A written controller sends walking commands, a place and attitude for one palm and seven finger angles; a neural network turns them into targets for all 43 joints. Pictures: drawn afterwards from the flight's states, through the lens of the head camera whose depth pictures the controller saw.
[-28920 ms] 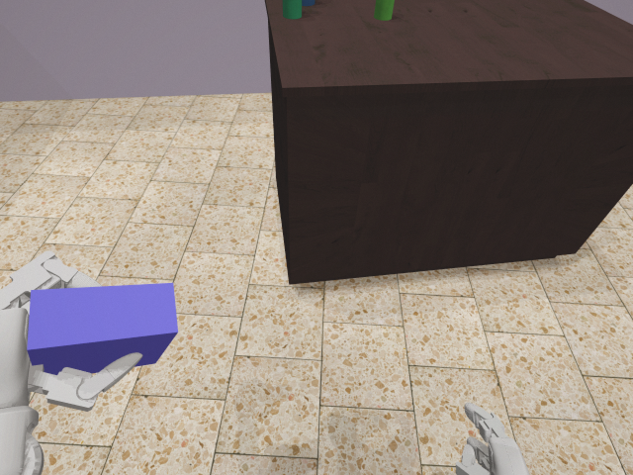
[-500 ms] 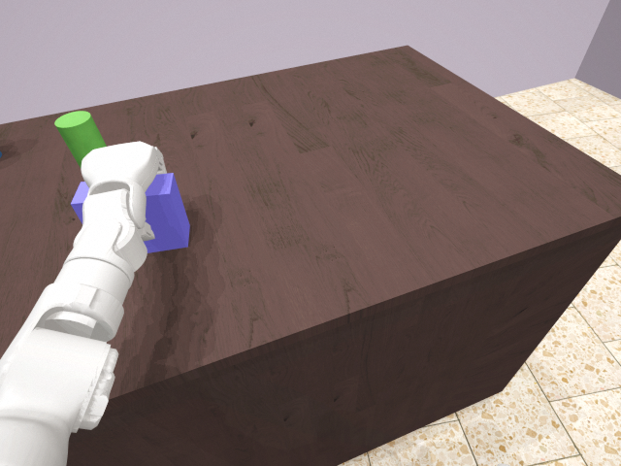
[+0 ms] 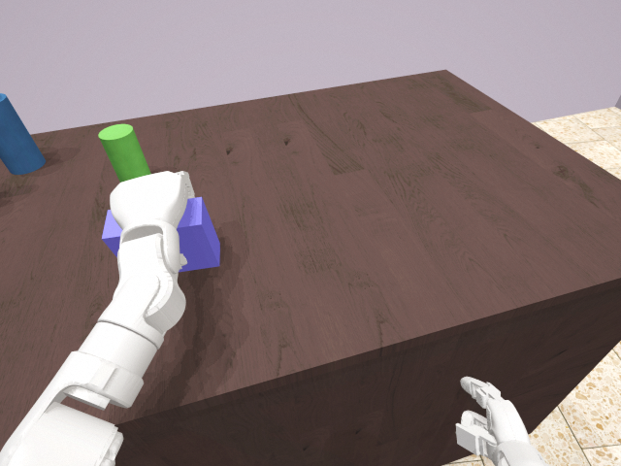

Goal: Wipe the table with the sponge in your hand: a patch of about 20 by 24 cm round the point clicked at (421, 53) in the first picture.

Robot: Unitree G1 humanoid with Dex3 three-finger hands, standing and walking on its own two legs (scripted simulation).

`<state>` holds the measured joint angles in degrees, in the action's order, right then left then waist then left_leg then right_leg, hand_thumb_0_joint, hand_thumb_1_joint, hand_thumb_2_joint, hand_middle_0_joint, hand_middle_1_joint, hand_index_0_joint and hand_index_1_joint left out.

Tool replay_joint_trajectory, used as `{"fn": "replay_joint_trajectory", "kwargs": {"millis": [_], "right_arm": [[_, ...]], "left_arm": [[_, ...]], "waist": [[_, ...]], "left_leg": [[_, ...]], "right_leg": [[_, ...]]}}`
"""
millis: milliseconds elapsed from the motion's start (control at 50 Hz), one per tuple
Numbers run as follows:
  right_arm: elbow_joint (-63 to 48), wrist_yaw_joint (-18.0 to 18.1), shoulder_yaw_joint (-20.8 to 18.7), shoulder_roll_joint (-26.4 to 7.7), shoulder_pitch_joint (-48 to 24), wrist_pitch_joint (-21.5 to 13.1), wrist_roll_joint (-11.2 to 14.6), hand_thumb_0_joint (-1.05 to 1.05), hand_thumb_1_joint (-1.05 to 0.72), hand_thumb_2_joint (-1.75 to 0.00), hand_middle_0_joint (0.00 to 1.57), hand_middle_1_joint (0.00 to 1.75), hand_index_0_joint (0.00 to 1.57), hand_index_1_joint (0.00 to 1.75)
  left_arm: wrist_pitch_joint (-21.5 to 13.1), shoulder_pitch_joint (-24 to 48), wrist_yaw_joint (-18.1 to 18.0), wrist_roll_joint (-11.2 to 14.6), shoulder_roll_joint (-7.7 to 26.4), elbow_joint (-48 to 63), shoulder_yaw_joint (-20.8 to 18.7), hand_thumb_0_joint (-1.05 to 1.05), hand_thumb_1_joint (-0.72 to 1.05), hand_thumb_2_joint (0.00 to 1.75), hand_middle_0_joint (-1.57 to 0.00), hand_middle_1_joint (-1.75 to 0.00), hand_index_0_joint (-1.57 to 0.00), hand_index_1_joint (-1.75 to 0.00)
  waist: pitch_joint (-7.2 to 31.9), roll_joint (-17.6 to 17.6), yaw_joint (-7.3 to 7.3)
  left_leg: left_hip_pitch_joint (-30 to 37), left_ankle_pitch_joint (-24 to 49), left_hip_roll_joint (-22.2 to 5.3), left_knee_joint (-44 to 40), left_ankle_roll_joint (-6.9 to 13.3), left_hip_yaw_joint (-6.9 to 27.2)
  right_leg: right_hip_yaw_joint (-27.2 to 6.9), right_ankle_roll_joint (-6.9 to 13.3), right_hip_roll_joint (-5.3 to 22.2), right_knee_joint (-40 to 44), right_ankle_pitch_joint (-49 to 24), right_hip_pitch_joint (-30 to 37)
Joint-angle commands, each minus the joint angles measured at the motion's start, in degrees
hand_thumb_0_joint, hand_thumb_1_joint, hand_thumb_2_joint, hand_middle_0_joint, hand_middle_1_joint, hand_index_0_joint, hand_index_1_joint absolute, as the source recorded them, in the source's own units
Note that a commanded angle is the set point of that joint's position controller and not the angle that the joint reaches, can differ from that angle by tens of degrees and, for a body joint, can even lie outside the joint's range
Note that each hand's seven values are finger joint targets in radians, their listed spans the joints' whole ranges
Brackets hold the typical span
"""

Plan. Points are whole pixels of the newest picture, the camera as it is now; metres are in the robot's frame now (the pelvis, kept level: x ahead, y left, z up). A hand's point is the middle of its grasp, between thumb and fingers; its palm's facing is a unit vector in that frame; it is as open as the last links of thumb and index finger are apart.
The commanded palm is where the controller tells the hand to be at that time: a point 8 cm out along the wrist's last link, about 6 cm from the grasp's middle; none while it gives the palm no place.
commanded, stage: wipe back along the third lane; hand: left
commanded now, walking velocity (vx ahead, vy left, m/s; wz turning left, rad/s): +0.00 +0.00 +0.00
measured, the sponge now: (171, 247) +0.37 +0.24 +0.11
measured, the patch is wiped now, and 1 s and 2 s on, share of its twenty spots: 0.95 0.95 0.95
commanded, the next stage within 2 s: slide back across to the middle lane in 0.94 s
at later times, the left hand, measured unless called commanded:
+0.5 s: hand (172, 257) +0.31 +0.21 +0.15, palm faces +0.27 -0.14 -0.95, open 9.2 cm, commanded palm +0.26 +0.19 +0.16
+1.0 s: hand (177, 285) +0.27 +0.18 +0.15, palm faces +0.28 -0.17 -0.94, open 9.2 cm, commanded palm +0.21 +0.17 +0.16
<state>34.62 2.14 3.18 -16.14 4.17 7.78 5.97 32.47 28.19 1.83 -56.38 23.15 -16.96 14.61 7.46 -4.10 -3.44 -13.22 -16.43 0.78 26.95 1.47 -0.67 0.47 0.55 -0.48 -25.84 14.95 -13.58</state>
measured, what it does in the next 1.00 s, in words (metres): stands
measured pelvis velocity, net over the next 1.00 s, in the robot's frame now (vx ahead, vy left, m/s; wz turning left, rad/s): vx -0.01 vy -0.03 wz -0.03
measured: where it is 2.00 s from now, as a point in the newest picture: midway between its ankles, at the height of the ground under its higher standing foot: outside the picture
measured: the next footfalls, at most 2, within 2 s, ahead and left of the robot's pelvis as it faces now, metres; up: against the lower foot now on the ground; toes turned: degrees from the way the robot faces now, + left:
none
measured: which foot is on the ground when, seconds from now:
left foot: down 0.00-1.00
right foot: down 0.00-1.00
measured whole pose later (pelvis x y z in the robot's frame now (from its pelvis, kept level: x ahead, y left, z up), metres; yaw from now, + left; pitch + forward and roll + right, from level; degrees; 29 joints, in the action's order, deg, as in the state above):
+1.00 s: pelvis -0.01 -0.03 -0.01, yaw -1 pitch -1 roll +0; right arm 32.9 -1.4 3.9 -16.3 3.1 9.6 5.5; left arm 34.8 1.7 -1.6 -53.4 22.0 16.3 11.0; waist 6.3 -6.4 -4.6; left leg -11.7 -18.4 -1.5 30.9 -0.6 -1.3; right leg -0.1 2.6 -2.7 -31.1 17.1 -13.2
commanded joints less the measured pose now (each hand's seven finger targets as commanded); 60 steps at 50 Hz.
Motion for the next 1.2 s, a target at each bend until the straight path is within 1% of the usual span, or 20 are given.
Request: {"fn": "replay_joint_trajectory", "kwargs": {"millis": [0, 60, 120, 160, 320, 360, 440, 460, 520, 560, 600, 660, 720, 760, 780, 840, 960, 1020, 1160, 1180], "right_arm": [[-10.2, -1.7, -1.4, -4.9, -11.9, -3.1, 0.1, 0.00, -0.90, -0.90, 0.20, 0.30, 0.20, 0.30], [-11.4, -3.0, -1.5, -5.1, -13.3, -3.6, 0.0, 0.00, -0.90, -0.90, 0.20, 0.30, 0.20, 0.30], [-11.7, -3.6, -1.6, -4.8, -13.2, -3.1, 0.0, 0.00, -0.90, -0.90, 0.20, 0.30, 0.20, 0.30], [-11.8, -3.3, -1.7, -5.0, -14.0, -2.7, -0.3, 0.00, -0.90, -0.90, 0.20, 0.30, 0.20, 0.30], [-11.7, -3.2, -1.7, -4.6, -13.8, -1.4, -0.1, 0.00, -0.90, -0.90, 0.20, 0.30, 0.20, 0.30], [-11.5, -2.7, -1.8, -4.9, -14.3, -1.2, -0.3, 0.00, -0.90, -0.90, 0.20, 0.30, 0.20, 0.30], [-11.2, -2.2, -1.5, -4.6, -14.3, -0.9, -0.1, 0.00, -0.90, -0.90, 0.20, 0.30, 0.20, 0.30], [-11.3, -2.1, -1.7, -4.8, -14.7, -1.0, 0.0, 0.00, -0.90, -0.90, 0.20, 0.30, 0.20, 0.30], [-11.4, -2.3, -1.4, -4.5, -14.9, -1.0, 0.0, 0.00, -0.90, -0.90, 0.20, 0.30, 0.20, 0.30], [-11.5, -2.4, -1.5, -4.8, -15.5, -1.0, -0.1, 0.00, -0.90, -0.90, 0.20, 0.30, 0.20, 0.30], [-11.7, -2.5, -1.4, -4.4, -15.4, -1.1, 0.1, 0.00, -0.90, -0.90, 0.20, 0.30, 0.20, 0.30], [-11.8, -2.7, -1.5, -4.7, -16.1, -1.2, -0.1, 0.00, -0.90, -0.90, 0.20, 0.30, 0.20, 0.30], [-11.8, -2.6, -1.1, -4.5, -15.7, -1.3, 0.0, 0.00, -0.90, -0.90, 0.20, 0.30, 0.20, 0.30], [-11.9, -2.6, -1.4, -4.7, -16.1, -1.4, -0.2, 0.00, -0.90, -0.90, 0.20, 0.30, 0.20, 0.30], [-12.4, -2.7, -1.1, -4.3, -16.0, -1.5, -0.2, 0.00, -0.90, -0.90, 0.20, 0.30, 0.20, 0.30], [-12.5, -3.0, -1.2, -4.2, -15.9, -1.6, -0.1, 0.00, -0.90, -0.90, 0.20, 0.30, 0.20, 0.30], [-13.2, -3.5, -1.6, -4.2, -16.1, -1.5, -0.4, 0.00, -0.90, -0.90, 0.20, 0.30, 0.20, 0.30], [-13.0, -3.1, -1.5, -4.1, -15.6, -1.3, -0.3, 0.00, -0.90, -0.90, 0.20, 0.30, 0.20, 0.30], [-12.8, -2.1, -1.6, -4.3, -15.9, -1.7, -1.2, 0.00, -0.90, -0.90, 0.20, 0.30, 0.20, 0.30], [-13.7, -2.1, -1.4, -3.8, -15.7, -1.8, -1.2, 0.00, -0.90, -0.90, 0.20, 0.30, 0.20, 0.30]], "left_arm": [[1.1, -2.2, 5.0, 3.7, -3.9, 7.6, 3.9, 0.00, 0.10, 1.30, -1.20, -1.60, -1.20, -1.60], [1.5, -10.3, 5.4, 4.9, -3.3, 13.0, 2.5, 0.00, 0.10, 1.30, -1.20, -1.60, -1.20, -1.60], [2.6, -13.4, 5.4, 5.8, -3.8, 17.7, 2.9, 0.00, 0.10, 1.30, -1.20, -1.60, -1.20, -1.60], [3.1, -12.9, 4.9, 6.5, -2.0, 20.4, 0.5, 0.00, 0.10, 1.30, -1.20, -1.60, -1.20, -1.60], [3.8, -13.4, 2.8, 5.7, -4.7, 24.3, 3.3, 0.00, 0.10, 1.30, -1.20, -1.60, -1.20, -1.60], [3.9, -12.9, 1.8, 5.8, -1.6, 24.8, -0.1, 0.00, 0.10, 1.30, -1.20, -1.60, -1.20, -1.60], [4.8, -10.8, 1.1, 5.2, -4.3, 23.0, 3.0, 0.00, 0.10, 1.30, -1.20, -1.60, -1.20, -1.60], [4.7, -11.7, 0.7, 5.6, -2.7, 23.6, 0.9, 0.00, 0.10, 1.30, -1.20, -1.60, -1.20, -1.60], [5.3, -11.7, 0.8, 5.3, -5.5, 22.6, 4.3, 0.00, 0.10, 1.30, -1.20, -1.60, -1.20, -1.60], [5.3, -14.5, 0.6, 5.8, -2.7, 23.0, 1.1, 0.00, 0.10, 1.30, -1.20, -1.60, -1.20, -1.60], [5.7, -14.4, 0.8, 5.6, -4.4, 22.8, 3.3, 0.00, 0.10, 1.30, -1.20, -1.60, -1.20, -1.60], [5.4, -18.4, 0.9, 6.5, -1.5, 24.9, -0.1, 0.00, 0.10, 1.30, -1.20, -1.60, -1.20, -1.60], [5.6, -18.2, 1.3, 6.7, -2.2, 25.0, 0.8, 0.00, 0.10, 1.30, -1.20, -1.60, -1.20, -1.60], [5.1, -21.6, 1.3, 7.1, 1.2, 27.0, -2.9, 0.00, 0.10, 1.30, -1.20, -1.60, -1.20, -1.60], [5.2, -21.1, 1.5, 6.8, -0.9, 28.3, -0.7, 0.00, 0.10, 1.30, -1.20, -1.60, -1.20, -1.60], [4.7, -26.1, 1.8, 7.6, -0.6, 30.0, -1.2, 0.00, 0.10, 1.30, -1.20, -1.60, -1.20, -1.60], [3.6, -31.0, 1.2, 8.3, 0.5, 35.5, -3.0, 0.00, 0.10, 1.30, -1.20, -1.60, -1.20, -1.60], [3.6, -29.7, 0.7, 8.1, -1.3, 34.8, -1.3, 0.00, 0.10, 1.30, -1.20, -1.60, -1.20, -1.60], [2.8, -30.3, -0.9, 8.1, 7.8, 39.7, -10.9, 0.00, 0.10, 1.30, -1.20, -1.60, -1.20, -1.60], [3.0, -29.2, -0.8, 8.1, 6.2, 41.1, -9.5, 0.00, 0.10, 1.30, -1.20, -1.60, -1.20, -1.60]], "waist": [[6.6, 5.0, -0.79], [6.9, 5.5, -1.87], [5.7, 8.4, -1.67], [4.7, 8.5, -1.78], [1.6, 6.4, -1.30], [2.2, 7.2, -1.47], [1.6, 7.2, -1.15], [2.4, 7.4, -1.27], [2.7, 6.6, -1.16], [2.8, 7.6, -1.77], [2.4, 8.3, -1.45], [2.8, 8.9, -2.20], [1.2, 10.6, -1.70], [0.9, 9.8, -2.43], [1.7, 9.8, -2.36], [1.0, 9.5, -2.44], [0.8, 9.5, -2.66], [-1.1, 10.4, -1.93], [2.4, 8.1, -3.66], [3.9, 8.3, -3.94]], "left_leg": [[3.9, 25.8, -0.6, -0.2, 0.1, 0.5], [2.9, 28.2, -1.0, 0.4, 0.0, 1.0], [2.0, 27.4, -1.1, 0.8, 0.1, 0.7], [1.5, 24.8, -1.4, 0.1, 0.1, 0.8], [1.4, 18.5, -1.8, -1.0, -0.2, 1.1], [1.2, 15.3, -1.8, -1.5, -0.1, 1.1], [1.0, 13.1, -1.2, -1.4, 0.0, 0.6], [1.3, 12.5, -1.5, -1.6, -0.1, 1.0], [1.1, 12.3, -1.0, -1.2, 0.1, 0.6], [0.7, 11.9, -1.1, -1.1, 0.1, 0.8], [0.5, 12.0, -0.7, -0.5, 0.3, 0.4], [0.1, 12.1, -0.5, -0.2, 0.3, 0.5], [-0.6, 12.1, -0.2, 0.4, 0.5, 0.0], [-0.2, 11.8, -0.1, 0.7, 0.4, 0.1], [-0.4, 12.7, 0.1, 1.0, 0.5, -0.2], [-0.4, 14.2, 0.3, 1.8, 0.5, -0.2], [-0.1, 13.9, 0.1, 2.2, 0.5, -0.1], [-0.1, 12.6, 0.1, 2.2, 0.5, -0.2], [1.4, 14.0, 0.4, 2.3, 0.3, 0.0], [1.2, 15.3, 0.6, 2.7, 0.5, -0.4]], "right_leg": [[2.3, 3.3, -2.0, -1.1, -24.8, 4.7], [2.2, 3.4, -2.1, -2.1, -27.1, 6.5], [2.3, 2.8, -2.1, -2.3, -28.0, 6.2], [2.0, 3.1, -2.3, -2.0, -25.5, 5.9], [2.2, 3.5, -2.9, -1.4, -16.2, 2.1], [1.4, 3.7, -3.0, -0.9, -13.1, 2.3], [1.2, 3.5, -2.8, -0.3, -10.9, 1.4], [0.7, 3.7, -2.9, -0.3, -10.1, 1.8], [0.9, 3.5, -2.7, -0.3, -10.2, 1.9], [0.1, 3.5, -2.7, -0.2, -10.2, 2.7], [0.1, 3.2, -2.6, -0.2, -10.5, 2.5], [-1.1, 3.0, -2.6, -0.2, -11.7, 3.9], [-1.5, 2.5, -2.4, 0.3, -12.5, 3.5], [-3.1, 2.6, -2.4, 0.6, -11.8, 3.6], [-2.4, 2.5, -2.2, -0.1, -13.3, 4.2], [-3.4, 2.3, -2.3, -0.4, -16.7, 4.6], [-4.5, 2.4, -2.5, -0.1, -16.0, 4.2], [-4.4, 2.2, -2.4, 0.7, -13.5, 2.4], [-6.5, 2.7, -2.3, 0.1, -14.6, 4.9], [-5.5, 2.5, -1.9, -0.7, -16.5, 6.1]]}}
